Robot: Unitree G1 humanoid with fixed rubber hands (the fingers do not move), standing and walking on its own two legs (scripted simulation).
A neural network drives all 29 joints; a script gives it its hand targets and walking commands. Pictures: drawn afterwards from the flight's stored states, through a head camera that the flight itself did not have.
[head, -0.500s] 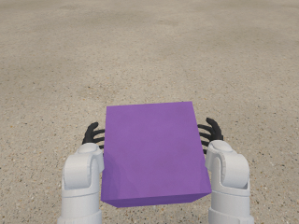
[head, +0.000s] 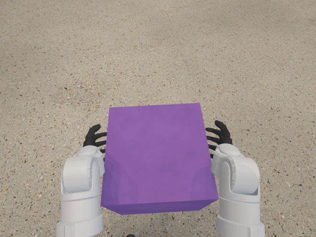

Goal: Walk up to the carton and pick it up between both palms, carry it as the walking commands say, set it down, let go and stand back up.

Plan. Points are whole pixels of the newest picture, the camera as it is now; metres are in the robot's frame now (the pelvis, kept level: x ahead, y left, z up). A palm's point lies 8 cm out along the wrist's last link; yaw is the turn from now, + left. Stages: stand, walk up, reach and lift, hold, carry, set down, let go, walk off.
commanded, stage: carry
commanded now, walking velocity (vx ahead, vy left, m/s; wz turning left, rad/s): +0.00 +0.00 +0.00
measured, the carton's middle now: (157, 163) +0.32 +0.00 -0.03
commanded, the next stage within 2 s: none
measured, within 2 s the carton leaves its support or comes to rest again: neither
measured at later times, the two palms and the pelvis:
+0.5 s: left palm (97, 98) +0.47 +0.18 +0.06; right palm (206, 96) +0.48 -0.13 +0.08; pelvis +0.19 +0.01 -0.01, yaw +3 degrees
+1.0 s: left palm (45, 58) +0.61 +0.36 +0.08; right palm (135, 36) +0.75 +0.09 +0.09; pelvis +0.42 +0.10 -0.02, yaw +24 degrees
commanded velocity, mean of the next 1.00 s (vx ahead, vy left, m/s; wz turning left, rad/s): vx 0.43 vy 0.00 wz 0.52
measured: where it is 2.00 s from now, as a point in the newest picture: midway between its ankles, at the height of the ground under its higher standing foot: (90, 133)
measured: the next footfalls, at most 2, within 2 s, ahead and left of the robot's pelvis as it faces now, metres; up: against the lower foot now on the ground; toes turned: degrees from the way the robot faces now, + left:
right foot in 0.04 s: +0.06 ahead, -0.12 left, +0.00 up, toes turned -6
right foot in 0.60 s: +0.31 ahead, -0.11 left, +0.00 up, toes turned +4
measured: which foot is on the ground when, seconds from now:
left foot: down 0.00-0.60, up 0.62-0.96, down 0.98-1.00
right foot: up 0.00-0.02, down 0.04-0.46, up 0.48-0.58, down 0.60-1.00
